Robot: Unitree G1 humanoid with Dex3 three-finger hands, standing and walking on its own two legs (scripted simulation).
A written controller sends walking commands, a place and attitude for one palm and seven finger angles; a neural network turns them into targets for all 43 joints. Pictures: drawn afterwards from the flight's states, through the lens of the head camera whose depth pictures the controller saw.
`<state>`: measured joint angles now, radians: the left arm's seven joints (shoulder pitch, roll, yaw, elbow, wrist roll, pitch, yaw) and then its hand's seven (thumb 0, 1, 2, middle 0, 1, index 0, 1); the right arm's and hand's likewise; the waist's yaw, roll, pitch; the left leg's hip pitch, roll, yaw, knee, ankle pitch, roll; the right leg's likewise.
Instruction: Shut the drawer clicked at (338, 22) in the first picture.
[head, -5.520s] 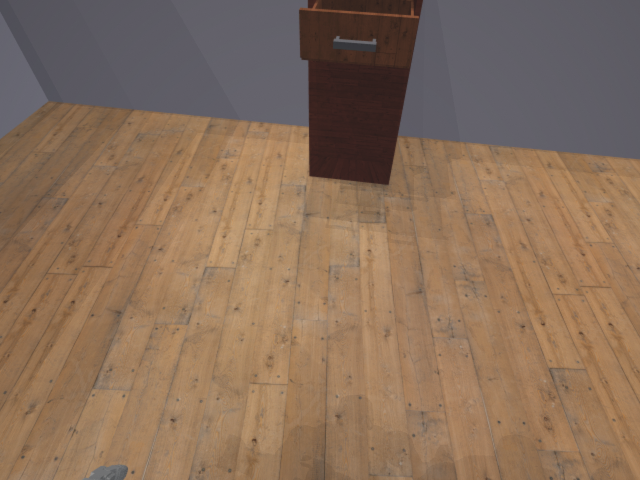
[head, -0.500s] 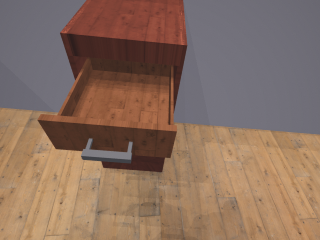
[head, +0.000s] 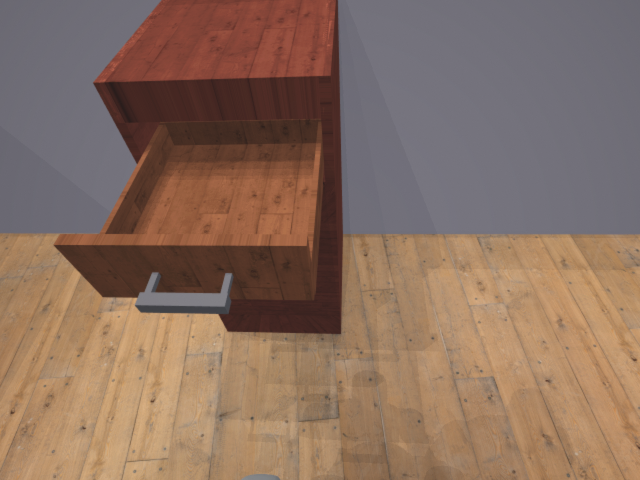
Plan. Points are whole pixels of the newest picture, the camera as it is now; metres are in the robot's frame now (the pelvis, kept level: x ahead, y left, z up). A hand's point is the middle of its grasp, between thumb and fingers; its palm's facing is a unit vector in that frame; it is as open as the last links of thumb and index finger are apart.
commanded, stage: come to a stop and stand still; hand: left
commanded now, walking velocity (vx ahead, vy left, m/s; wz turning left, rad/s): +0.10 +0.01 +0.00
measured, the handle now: (187, 291) +0.35 +0.23 +0.01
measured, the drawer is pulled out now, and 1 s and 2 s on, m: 0.29 0.29 0.29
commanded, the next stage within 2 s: look again from close up in 0.38 s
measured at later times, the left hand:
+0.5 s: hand out of the picture -0.02 +0.20 -0.18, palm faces +0.01 -0.98 -0.19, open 7.4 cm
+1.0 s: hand out of the picture +0.04 +0.21 -0.18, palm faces +0.01 -0.98 -0.21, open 7.3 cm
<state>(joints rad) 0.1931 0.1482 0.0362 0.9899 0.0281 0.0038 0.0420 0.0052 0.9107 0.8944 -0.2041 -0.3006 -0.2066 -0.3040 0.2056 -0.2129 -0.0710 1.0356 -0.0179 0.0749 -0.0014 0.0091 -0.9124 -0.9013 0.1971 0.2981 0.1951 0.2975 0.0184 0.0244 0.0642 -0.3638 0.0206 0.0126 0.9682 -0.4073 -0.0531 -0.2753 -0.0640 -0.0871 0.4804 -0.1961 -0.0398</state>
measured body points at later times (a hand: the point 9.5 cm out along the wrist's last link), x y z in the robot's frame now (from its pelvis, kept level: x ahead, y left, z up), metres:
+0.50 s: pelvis -0.01 +0.02 -0.01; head +0.01 +0.02 +0.44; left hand -0.01 +0.25 -0.16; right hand -0.04 -0.18 -0.17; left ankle -0.05 +0.16 -0.74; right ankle -0.02 -0.08 -0.75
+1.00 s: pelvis +0.00 +0.03 -0.01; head +0.00 +0.04 +0.44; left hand +0.04 +0.27 -0.16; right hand +0.07 -0.20 -0.16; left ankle -0.05 +0.16 -0.74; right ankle -0.02 -0.08 -0.74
